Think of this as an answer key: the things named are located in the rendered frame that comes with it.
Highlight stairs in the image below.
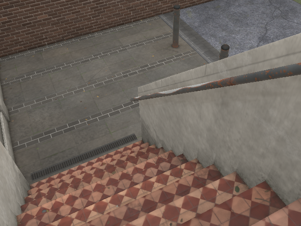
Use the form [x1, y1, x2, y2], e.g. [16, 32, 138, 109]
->
[16, 140, 301, 226]

